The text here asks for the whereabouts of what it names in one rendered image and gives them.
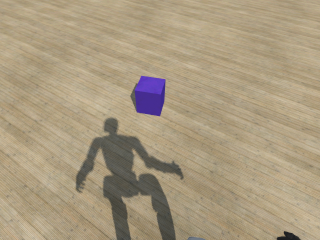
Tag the carton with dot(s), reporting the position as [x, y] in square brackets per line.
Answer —
[150, 95]

